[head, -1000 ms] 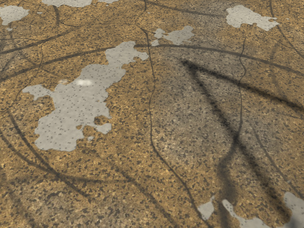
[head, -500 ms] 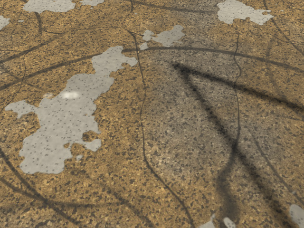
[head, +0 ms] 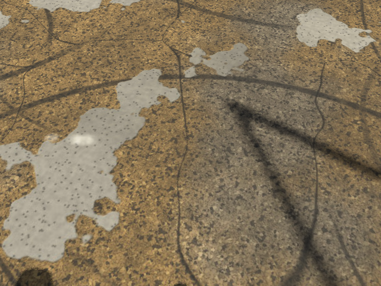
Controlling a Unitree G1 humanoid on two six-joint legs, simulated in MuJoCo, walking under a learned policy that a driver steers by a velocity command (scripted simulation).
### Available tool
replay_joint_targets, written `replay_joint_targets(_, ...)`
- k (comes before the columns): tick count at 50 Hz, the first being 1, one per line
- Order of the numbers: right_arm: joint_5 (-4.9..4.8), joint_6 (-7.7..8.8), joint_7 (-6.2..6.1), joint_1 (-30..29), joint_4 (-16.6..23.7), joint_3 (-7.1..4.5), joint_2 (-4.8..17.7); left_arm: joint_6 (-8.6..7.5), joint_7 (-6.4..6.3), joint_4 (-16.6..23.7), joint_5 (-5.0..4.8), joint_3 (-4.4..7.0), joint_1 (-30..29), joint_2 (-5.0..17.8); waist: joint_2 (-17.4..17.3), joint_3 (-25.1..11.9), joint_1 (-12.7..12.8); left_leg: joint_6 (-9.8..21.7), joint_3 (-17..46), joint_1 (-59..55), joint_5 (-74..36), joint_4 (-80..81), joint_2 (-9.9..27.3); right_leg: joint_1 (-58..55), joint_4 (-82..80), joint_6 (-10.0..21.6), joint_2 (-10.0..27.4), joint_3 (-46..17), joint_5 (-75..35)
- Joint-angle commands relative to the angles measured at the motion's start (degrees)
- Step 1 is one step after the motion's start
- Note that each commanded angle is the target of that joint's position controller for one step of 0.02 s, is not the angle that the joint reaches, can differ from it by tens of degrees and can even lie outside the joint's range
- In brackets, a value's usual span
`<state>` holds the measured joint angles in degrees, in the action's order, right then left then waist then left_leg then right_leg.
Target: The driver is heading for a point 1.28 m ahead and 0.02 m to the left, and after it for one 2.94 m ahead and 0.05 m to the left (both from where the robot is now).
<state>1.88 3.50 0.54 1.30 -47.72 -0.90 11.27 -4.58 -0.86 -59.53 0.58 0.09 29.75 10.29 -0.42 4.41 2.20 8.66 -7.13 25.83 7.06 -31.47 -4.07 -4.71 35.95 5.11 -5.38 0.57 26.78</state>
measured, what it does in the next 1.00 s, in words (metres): walks ahead: right foot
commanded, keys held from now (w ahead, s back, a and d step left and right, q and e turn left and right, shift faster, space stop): w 1.00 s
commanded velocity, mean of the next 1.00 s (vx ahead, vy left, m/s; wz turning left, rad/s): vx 0.50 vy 0.00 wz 0.00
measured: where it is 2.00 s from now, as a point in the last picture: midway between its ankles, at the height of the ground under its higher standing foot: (210, 132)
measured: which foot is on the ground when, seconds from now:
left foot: down 0.00-0.54, up 0.56-1.00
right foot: up 0.00-0.52, down 0.54-1.00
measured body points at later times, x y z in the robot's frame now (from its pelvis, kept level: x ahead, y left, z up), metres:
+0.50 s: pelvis +0.27 -0.03 +0.02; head +0.30 -0.03 +0.47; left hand +0.48 +0.18 -0.09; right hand +0.16 -0.25 -0.12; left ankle +0.12 +0.05 -0.71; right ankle +0.42 -0.13 -0.70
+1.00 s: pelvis +0.53 -0.05 +0.03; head +0.56 -0.05 +0.47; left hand +0.43 +0.17 -0.12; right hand +0.72 -0.26 -0.10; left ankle +0.70 +0.07 -0.67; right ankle +0.42 -0.12 -0.71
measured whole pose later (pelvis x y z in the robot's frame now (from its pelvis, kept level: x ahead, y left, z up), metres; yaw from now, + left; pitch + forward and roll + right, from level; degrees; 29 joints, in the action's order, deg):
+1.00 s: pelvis +0.53 -0.05 +0.03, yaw +1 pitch +0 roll -1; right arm 1.2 2.1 1.7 1.6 -51.4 -1.2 11.1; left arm -5.6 -0.3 -61.5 1.0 1.1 28.3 9.3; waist -1.8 2.7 3.8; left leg 2.8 -3.5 34.4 1.3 -37.7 4.0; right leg -5.0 9.7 4.8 -5.3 4.1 15.2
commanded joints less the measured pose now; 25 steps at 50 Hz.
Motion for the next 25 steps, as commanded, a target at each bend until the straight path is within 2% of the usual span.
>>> replay_joint_targets(1, -0.88, -0.41, -0.26, 24.7, -5.3, -4.44, 12.9, -0.39, 0.39, 4.1, -0.02, 1.68, 2.7, 7.0, -5.0, -18.2, -8.6, 14.8, 48.9, -42.3, 14.5, 14.0, 25.8, 38.5, 47.3, 0.7, 0.4, -4.6, 1.1)
replay_joint_targets(2, -1.7, -0.29, -0.08, 17.1, -4.0, -3.76, 10.1, -0.57, 0.54, 6.3, 0.37, 2.12, -3.1, 8.8, -2.2, -7.6, -5.7, 12.6, 40.5, -32.5, 20.6, 18.4, 24.1, 41.8, 44.1, 1.4, 4.6, -5.0, -5.8)
replay_joint_targets(3, -1.57, 0.18, 0.22, 13.8, -3.7, -3.06, 7.0, -0.76, 0.89, 7.0, 0.64, 2.28, -6.6, 8.8, 0.2, -2.9, -4.6, 10.9, 35.3, -24.8, 16.9, 21.1, 22.0, 40.1, 41.0, 1.5, 6.1, -4.3, -8.9)
replay_joint_targets(4, -1.15, 0.82, 0.24, 13.5, -4.5, -2.48, 5.2, -0.39, 1.08, 6.9, 0.84, 2.33, -7.3, 7.8, 2.0, -0.4, -2.6, 9.0, 30.3, -19.5, 10.2, 22.2, 19.7, 37.5, 38.2, 1.2, 7.7, -4.5, -10.0)
replay_joint_targets(5, -1.13, 1.36, 0.01, 14.4, -5.5, -1.99, 4.0, 0.4, 1.41, 6.7, 1.4, 2.08, -6.1, 6.4, 1.6, -0.4, -0.9, 7.5, 26.2, -15.5, 5.9, 23.0, 17.8, 33.9, 35.5, 0.5, 8.8, -4.4, -10.3)
replay_joint_targets(6, -1.15, 1.92, -0.1, 15.5, -6.5, -1.74, 3.7, 1.07, 1.75, 6.2, 1.54, 1.8, -5.4, 4.7, 0.9, -0.6, 0.0, 6.6, 23.2, -13.6, 2.7, 23.8, 16.6, 32.0, 33.3, -0.2, 9.4, -4.0, -10.5)
replay_joint_targets(7, -1.29, 2.48, -0.15, 17.0, -7.5, -1.78, 4.1, 1.47, 2.01, 6.4, 1.6, 1.7, -5.7, 4.0, 0.4, -0.4, 0.3, 6.4, 21.0, -12.9, -0.6, 24.2, 15.8, 31.9, 31.8, -0.8, 9.7, -3.2, -11.0)
replay_joint_targets(9, -1.45, 3.01, -0.12, 19.3, -8.7, -1.99, 5.8, 2.04, 2.35, 7.7, 1.64, 1.79, -9.5, 4.1, -0.8, 0.5, 0.2, 5.9, 17.4, -12.7, -2.8, 25.7, 14.7, 35.0, 27.8, -1.7, 11.0, -1.7, -14.2)
replay_joint_targets(12, -1.59, 2.84, -0.02, 22.7, -9.8, -1.81, 6.3, 2.35, 2.5, 10.5, 1.33, 1.86, -18.4, 5.0, -1.2, 2.1, -1.8, 4.2, 14.4, -15.6, -7.0, 26.8, 13.2, 41.2, 19.9, -3.1, 12.3, 0.3, -21.3)
replay_joint_targets(16, -1.61, 2.67, -0.25, 27.4, -11.1, -1.36, 6.0, 2.22, 2.66, 12.8, 0.68, 1.38, -27.0, 4.3, -2.5, 1.7, -4.7, 1.7, 11.6, -20.7, -13.9, 25.4, 12.1, 41.8, 8.6, -3.8, 10.9, 2.5, -28.0)
replay_joint_targets(21, -0.69, 2.27, -1.03, 31.5, -12.8, -1.1, 6.4, 1.84, 2.58, 15.2, 0.62, 1.21, -34.5, 4.5, -3.4, 2.2, -6.9, 2.7, 11.4, -30.7, -21.4, 21.6, 14.6, 42.8, 0.5, -2.7, 8.6, 3.6, -25.8)
replay_joint_targets(23, -0.35, 2.12, -1.43, 31.2, -13.3, -1.3, 7.1, 1.41, 2.51, 15.8, 0.6, 1.43, -35.0, 5.1, -3.8, 2.4, -6.1, 2.9, 11.5, -33.6, -26.2, 19.3, 16.2, 41.4, -2.0, -1.3, 7.8, 3.6, -21.8)
replay_joint_targets(25, -0.36, 2.05, -1.71, 28.8, -13.2, -1.5, 8.0, 0.82, 2.04, 14.3, 0.68, 2.05, -29.4, 6.0, -4.4, -0.1, -2.7, 1.6, 10.0, -33.1, -39.6, 12.6, 16.3, 31.9, -5.2, 0.8, 5.0, 4.7, -17.2)
Next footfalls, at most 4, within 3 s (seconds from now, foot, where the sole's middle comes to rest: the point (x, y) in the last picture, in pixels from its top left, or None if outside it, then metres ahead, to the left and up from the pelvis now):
0.54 right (244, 281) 0.46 -0.12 -0.75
1.10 left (194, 200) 0.76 0.05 -0.75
1.68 right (236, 139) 1.06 -0.12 -0.75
2.24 left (195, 90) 1.36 0.07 -0.75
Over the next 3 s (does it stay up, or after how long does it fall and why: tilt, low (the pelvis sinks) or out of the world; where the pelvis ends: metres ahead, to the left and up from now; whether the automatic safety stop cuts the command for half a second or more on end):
stays up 1.59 -0.04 0.03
